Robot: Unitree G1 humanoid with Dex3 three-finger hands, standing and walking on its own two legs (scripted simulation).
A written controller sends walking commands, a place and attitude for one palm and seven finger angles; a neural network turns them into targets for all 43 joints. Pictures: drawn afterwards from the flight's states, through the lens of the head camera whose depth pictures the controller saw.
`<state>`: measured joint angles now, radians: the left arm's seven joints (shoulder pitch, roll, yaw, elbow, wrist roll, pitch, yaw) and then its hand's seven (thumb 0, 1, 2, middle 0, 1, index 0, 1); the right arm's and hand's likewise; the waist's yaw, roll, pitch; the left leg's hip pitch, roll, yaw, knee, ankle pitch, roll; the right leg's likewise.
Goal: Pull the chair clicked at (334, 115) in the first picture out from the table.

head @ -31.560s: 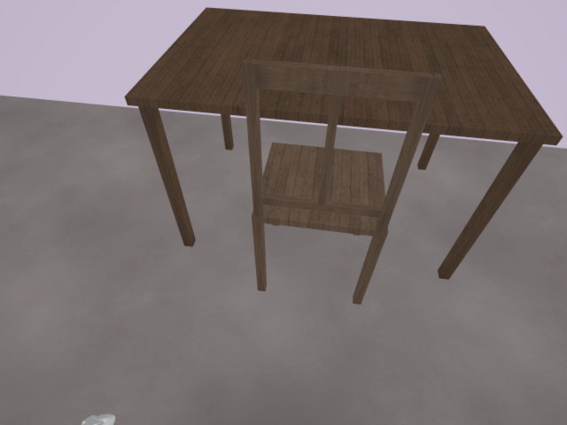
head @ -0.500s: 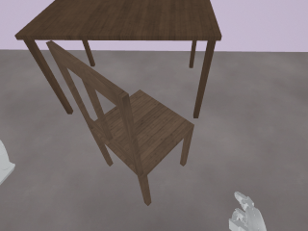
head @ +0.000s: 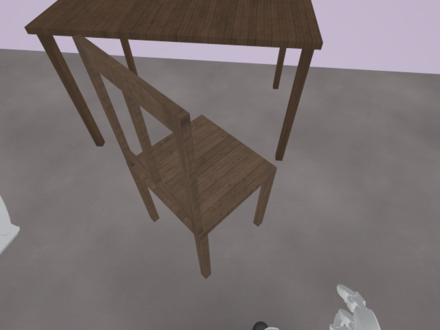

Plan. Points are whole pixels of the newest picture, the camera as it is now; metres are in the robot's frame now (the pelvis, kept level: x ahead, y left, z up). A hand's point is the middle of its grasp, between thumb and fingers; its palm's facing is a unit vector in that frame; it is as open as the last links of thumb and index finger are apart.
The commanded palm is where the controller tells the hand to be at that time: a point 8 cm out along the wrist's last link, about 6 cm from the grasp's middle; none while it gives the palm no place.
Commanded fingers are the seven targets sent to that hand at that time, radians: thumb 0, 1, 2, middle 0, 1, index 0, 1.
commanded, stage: step back with the hand held close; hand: left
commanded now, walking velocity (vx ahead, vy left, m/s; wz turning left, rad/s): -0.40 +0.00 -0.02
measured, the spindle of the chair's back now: (145, 143) +0.56 +0.24 -0.05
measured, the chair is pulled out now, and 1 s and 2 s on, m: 0.46 0.46 0.46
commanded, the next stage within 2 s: stop stepping back and stand still in 1.58 s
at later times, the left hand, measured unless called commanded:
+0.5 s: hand (18, 235) +0.20 +0.26 +0.17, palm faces +0.41 -0.73 -0.55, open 7.4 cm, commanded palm +0.12 +0.30 +0.19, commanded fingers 0.00 0.90 0.90 -0.20 -0.30 -0.20 -0.30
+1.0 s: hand (0, 267) +0.16 +0.25 +0.18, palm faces +0.44 -0.70 -0.56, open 7.4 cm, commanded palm +0.09 +0.29 +0.19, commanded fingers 0.00 0.90 0.90 -0.20 -0.30 -0.20 -0.30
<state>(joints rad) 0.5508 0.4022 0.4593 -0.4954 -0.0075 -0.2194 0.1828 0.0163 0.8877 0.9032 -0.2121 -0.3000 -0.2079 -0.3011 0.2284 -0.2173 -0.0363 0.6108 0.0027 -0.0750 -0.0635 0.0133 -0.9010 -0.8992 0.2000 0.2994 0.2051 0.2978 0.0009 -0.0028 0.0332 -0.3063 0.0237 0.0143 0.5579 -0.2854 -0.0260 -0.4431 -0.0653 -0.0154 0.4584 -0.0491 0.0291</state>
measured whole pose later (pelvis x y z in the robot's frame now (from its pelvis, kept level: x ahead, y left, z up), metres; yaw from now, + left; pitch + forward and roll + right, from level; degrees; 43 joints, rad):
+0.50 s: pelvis -0.01 +0.00 +0.00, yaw +1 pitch +3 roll +1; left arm 0.55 0.42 0.47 -0.51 0.01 -0.27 0.17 0.02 0.89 0.90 -0.21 -0.30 -0.21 -0.30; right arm 0.20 -0.20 -0.06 0.61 0.00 -0.08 -0.06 0.01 -0.90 -0.90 0.20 0.30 0.21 0.30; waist -0.03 -0.02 0.03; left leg -0.36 0.02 -0.01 0.55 -0.25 -0.03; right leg -0.47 -0.04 0.01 0.43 -0.04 0.04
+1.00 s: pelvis -0.04 -0.02 -0.01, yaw +2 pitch +1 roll +1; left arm 0.55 0.46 0.51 -0.51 0.01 -0.30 0.16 0.02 0.89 0.90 -0.21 -0.30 -0.21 -0.30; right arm 0.21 -0.18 -0.05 0.61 -0.01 -0.12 -0.06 0.01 -0.90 -0.90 0.20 0.30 0.21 0.30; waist -0.04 -0.04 0.04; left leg -0.39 0.00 -0.05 0.62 -0.25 -0.03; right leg -0.49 0.00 0.07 0.51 -0.01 0.02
